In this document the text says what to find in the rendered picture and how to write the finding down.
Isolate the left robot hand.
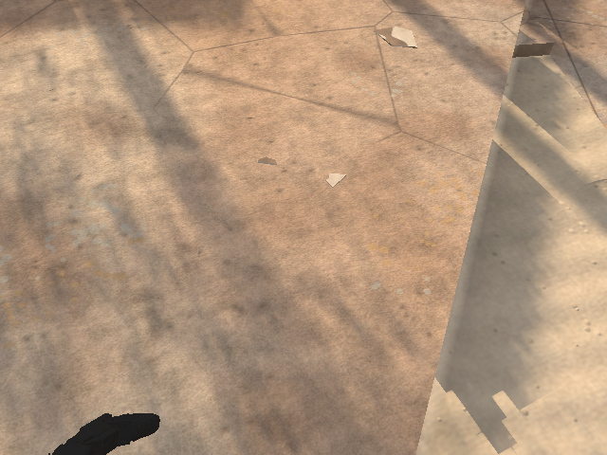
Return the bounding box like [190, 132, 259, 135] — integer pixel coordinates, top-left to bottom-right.
[48, 413, 160, 455]

